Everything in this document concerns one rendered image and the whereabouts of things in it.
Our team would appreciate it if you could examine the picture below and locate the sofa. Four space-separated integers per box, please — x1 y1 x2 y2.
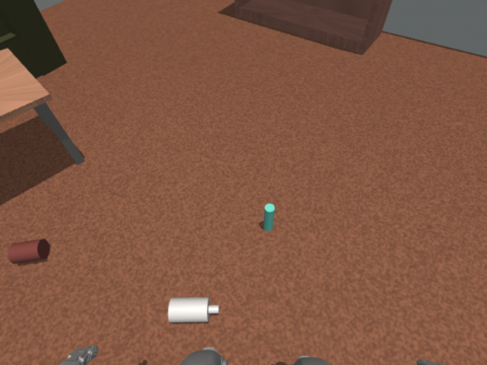
0 0 67 78

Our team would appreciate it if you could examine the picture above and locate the left robot hand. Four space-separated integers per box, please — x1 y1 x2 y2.
60 345 99 365

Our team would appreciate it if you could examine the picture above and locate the coffee table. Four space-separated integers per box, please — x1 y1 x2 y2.
0 48 85 165

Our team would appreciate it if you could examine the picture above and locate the bookshelf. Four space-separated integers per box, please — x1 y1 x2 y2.
234 0 392 55

